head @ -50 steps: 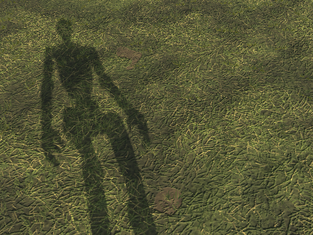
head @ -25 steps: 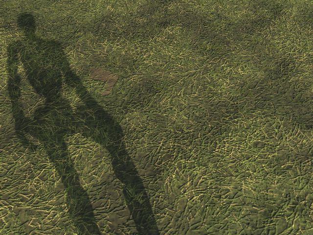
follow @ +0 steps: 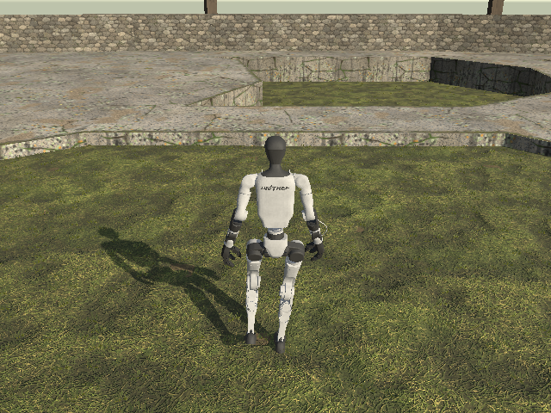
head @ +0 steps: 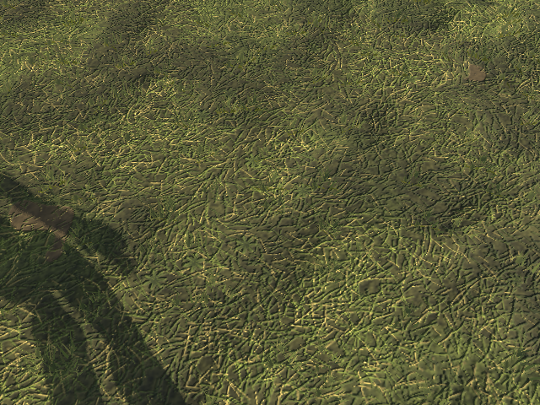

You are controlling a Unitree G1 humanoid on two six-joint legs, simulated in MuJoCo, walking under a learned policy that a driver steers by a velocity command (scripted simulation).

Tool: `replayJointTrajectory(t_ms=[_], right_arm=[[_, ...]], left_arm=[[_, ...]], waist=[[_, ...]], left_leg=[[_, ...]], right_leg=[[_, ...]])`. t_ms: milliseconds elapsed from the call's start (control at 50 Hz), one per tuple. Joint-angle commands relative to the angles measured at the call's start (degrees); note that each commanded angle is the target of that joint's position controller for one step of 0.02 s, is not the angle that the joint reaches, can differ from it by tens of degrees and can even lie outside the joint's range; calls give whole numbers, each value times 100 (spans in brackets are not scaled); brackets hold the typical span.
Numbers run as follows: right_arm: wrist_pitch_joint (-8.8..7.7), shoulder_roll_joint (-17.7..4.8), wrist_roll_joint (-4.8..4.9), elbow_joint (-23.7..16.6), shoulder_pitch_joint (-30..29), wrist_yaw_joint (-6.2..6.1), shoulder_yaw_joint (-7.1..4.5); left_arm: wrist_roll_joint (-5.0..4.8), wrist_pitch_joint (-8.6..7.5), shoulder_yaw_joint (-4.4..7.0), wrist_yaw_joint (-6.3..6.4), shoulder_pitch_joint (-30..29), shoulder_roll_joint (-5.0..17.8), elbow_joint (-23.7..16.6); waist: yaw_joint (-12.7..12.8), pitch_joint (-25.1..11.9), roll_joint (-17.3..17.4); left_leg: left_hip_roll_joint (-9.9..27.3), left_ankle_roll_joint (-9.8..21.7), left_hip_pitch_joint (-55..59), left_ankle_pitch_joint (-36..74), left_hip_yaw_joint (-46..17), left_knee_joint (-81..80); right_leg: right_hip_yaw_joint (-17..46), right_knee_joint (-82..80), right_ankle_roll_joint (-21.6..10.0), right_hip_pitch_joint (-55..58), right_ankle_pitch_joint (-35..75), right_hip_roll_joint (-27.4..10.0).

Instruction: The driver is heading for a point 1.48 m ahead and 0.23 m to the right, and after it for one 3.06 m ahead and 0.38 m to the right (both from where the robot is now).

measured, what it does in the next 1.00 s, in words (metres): walks ahead, turning right: left foot, then right foot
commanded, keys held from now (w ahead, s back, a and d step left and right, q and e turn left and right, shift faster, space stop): w+e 0.50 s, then w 0.48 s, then w+q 0.02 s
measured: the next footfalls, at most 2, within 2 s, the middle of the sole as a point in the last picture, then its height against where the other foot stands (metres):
left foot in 0.36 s outside the picture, level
right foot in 0.86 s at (359, 375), level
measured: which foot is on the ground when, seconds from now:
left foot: up 0.00-0.34, down 0.36-0.88, up 0.90-1.00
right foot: down 0.00-0.36, up 0.38-0.84, down 0.86-1.00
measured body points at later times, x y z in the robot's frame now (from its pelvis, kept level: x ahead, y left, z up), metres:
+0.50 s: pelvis +0.29 +0.04 +0.00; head +0.32 +0.04 +0.45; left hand +0.41 +0.30 -0.13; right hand +0.36 -0.25 -0.10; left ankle +0.36 +0.12 -0.74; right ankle +0.16 -0.04 -0.64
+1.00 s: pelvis +0.50 -0.09 +0.01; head +0.52 -0.12 +0.46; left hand +0.72 +0.09 -0.11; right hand +0.43 -0.34 -0.14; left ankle +0.49 +0.07 -0.65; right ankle +0.50 -0.17 -0.73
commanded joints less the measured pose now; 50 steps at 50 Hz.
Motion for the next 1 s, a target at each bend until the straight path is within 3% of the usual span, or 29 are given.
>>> replayJointTrajectory(t_ms=[20,60,120,240,280,300,320,340,360,380,400,420,440,480,540,580,680,760,800,820,840,860,880,900,920,940,960,980,1000], right_arm=[[185,-459,-109,-322,344,53,-96],[241,-456,-97,-544,-135,80,-76],[259,-500,-65,-845,-884,102,-47],[166,-569,9,-1317,-1910,147,54],[111,-692,31,-1366,-1755,135,43],[82,-789,45,-1279,-1370,110,12],[46,-953,53,-1097,-762,57,-55],[-21,-1111,43,-873,87,-12,-126],[-68,-1481,-93,-823,966,-117,-217],[-12,-1962,-226,-893,957,-133,-315],[76,-1619,-97,-927,652,-93,-301],[96,-1058,-36,-1008,223,-80,-172],[85,-759,-25,-982,14,-58,-95],[26,-697,-12,-835,111,-72,-64],[-155,-748,76,-630,437,12,-91],[-205,-796,73,-537,558,43,-113],[-180,-843,91,-329,762,93,-121],[-100,-1048,106,-83,1214,78,-169],[-18,-1147,102,26,1316,61,-192],[20,-1178,111,69,1321,52,-192],[61,-1127,141,112,1335,44,-166],[59,-947,151,29,1330,39,-96],[28,-372,275,-354,1534,107,60],[61,-795,151,-336,1357,66,-74],[92,-919,108,-409,939,58,-132],[56,-773,146,-421,800,93,-85],[82,-701,139,-352,836,112,-83],[161,-664,49,-275,975,129,-82],[240,-583,17,-165,1140,168,-73]], left_arm=[[-74,-226,106,38,207,666,-275],[-65,-241,131,30,459,781,-266],[-52,-199,125,16,855,772,-266],[30,-143,138,80,1348,878,-320],[53,-152,161,127,1193,976,-407],[59,-165,178,135,952,1053,-488],[64,-193,197,111,771,1137,-556],[24,-234,198,53,631,1154,-593],[-42,-286,95,-9,678,783,-760],[-224,-258,-16,6,1352,195,-934],[-11,-181,32,50,1405,728,-832],[63,-128,57,24,1037,799,-799],[80,-105,36,-28,743,710,-828],[161,13,28,-143,641,593,-880],[173,130,-25,-248,418,417,-1033],[183,133,-63,-288,96,351,-1154],[177,50,-225,-363,-908,172,-1452],[183,-1,-282,-361,-1464,228,-1636],[215,-42,-267,-310,-1419,304,-1639],[240,-80,-243,-276,-1127,335,-1545],[286,-146,-193,-230,-405,389,-1288],[375,-200,-84,-159,547,669,-981],[447,-208,87,-62,1247,1384,-943],[161,-134,146,-8,1298,1465,-876],[74,-127,82,5,848,1231,-872],[76,-163,-21,-12,484,844,-888],[68,-197,-87,-29,232,612,-884],[34,-228,-133,-27,77,460,-854],[54,-272,-147,-21,35,405,-844]], waist=[[-216,-259,81],[-83,-185,-98],[210,-133,-300],[596,-108,-469],[426,-127,-537],[193,-213,-570],[-68,-483,-556],[-509,-926,-296],[-807,-1724,178],[-358,-2319,1550],[-188,-2055,1116],[-117,-1151,451],[-91,-649,119],[23,-374,527],[70,-373,546],[50,-302,504],[-100,-73,483],[-260,-7,523],[-210,-43,555],[-56,-200,539],[281,-581,343],[630,-1231,61],[733,-2081,-1243],[737,-2142,-1195],[534,-1285,-682],[331,-790,-517],[119,-506,-464],[-72,-348,-561],[-145,-377,-594]], left_leg=[[180,-239,-666,202,-25,-522],[172,-330,-877,640,92,-1024],[76,-354,-1170,1272,135,-1850],[-266,-189,-1258,1631,85,-3142],[-352,-58,-719,1489,-25,-3605],[-460,39,-47,1286,-21,-3852],[-633,140,834,1068,32,-3946],[-558,280,1976,1269,15,-4305],[564,526,3348,268,-1073,-4428],[2168,1118,4556,37,-3678,-4951],[2133,1297,4037,-709,-4428,-5217],[1872,1181,3173,-876,-3464,-5348],[1525,1043,2537,-336,-2550,-5487],[1119,835,1953,676,-1457,-5707],[1074,940,1852,1748,-840,-5882],[1073,1027,1919,1829,-562,-6052],[764,910,1847,2057,288,-6202],[965,859,2253,2455,321,-6027],[1072,829,2602,3130,315,-5654],[1033,782,2705,3896,410,-5161],[830,676,2583,4367,647,-4214],[595,541,1843,3530,809,-3015],[-128,240,-177,813,1040,-875],[-539,246,-1042,-1212,350,72],[-182,320,-1411,-824,-31,283],[-13,338,-1268,-389,-67,-16],[132,317,-964,-157,-52,-390],[196,253,-649,-18,-38,-609],[153,208,-434,132,-25,-625]], right_leg=[[1720,-1148,-860,466,2570,-1594],[1638,-1183,-719,424,2693,-1445],[1708,-1113,-478,700,2725,-1328],[2131,-730,-403,1554,2914,-1489],[2294,-519,-264,1556,3079,-1587],[2264,-293,-126,1334,3428,-1553],[2233,234,3,1133,4014,-1449],[2008,1271,136,824,3994,-1139],[1735,2778,243,50,2461,-784],[1085,4382,415,-1692,-1992,111],[1064,5020,354,-2224,-1854,-349],[968,5015,383,-2301,-1273,-642],[883,4741,433,-2214,-911,-837],[782,4429,529,-1958,-743,-1058],[750,4238,572,-2044,-529,-1092],[798,3939,621,-2350,-210,-1108],[383,2075,730,-2103,732,-1104],[-36,1155,595,-1657,507,-1080],[-156,850,433,-1413,63,-964],[-236,605,334,-969,-68,-808],[-296,166,210,-14,127,-637],[218,171,29,1384,-36,-1069],[2777,-97,-621,3254,-559,-2905],[4091,-788,-874,3127,-92,-3318],[3090,-704,-732,2548,193,-2976],[2422,-849,-551,1786,579,-2683],[1917,-1067,-324,1223,771,-2389],[1568,-1246,-181,781,900,-2164],[1313,-1381,-149,607,1009,-2094]])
